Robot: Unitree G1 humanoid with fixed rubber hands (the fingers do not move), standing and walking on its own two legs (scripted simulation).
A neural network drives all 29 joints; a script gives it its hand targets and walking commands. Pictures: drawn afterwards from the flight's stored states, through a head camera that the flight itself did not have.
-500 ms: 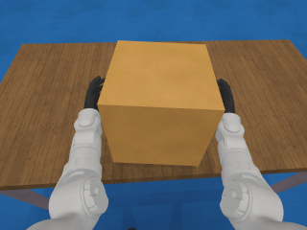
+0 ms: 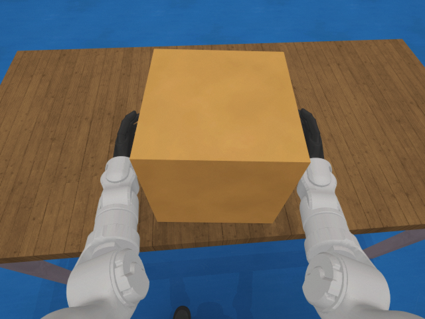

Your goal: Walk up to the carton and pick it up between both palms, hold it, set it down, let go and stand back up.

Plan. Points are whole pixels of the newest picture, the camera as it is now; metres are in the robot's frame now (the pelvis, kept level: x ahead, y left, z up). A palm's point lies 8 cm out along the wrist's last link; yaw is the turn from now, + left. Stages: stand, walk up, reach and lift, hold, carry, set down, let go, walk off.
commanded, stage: set down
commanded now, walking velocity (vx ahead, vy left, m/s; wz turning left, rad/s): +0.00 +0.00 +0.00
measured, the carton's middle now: (217, 141) +0.45 +0.07 +0.01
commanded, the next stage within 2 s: none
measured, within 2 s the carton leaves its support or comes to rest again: rests again in 0.08 s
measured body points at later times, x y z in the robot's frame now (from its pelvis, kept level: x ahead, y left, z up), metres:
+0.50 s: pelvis +0.00 +0.00 +0.00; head +0.08 +0.02 +0.44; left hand +0.40 +0.24 +0.02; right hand +0.44 -0.11 +0.04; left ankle +0.02 +0.14 -0.75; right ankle -0.05 -0.12 -0.75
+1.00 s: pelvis +0.00 +0.00 -0.02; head +0.09 +0.03 +0.42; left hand +0.41 +0.27 +0.00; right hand +0.47 -0.11 +0.02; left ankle +0.02 +0.14 -0.75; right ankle -0.05 -0.12 -0.75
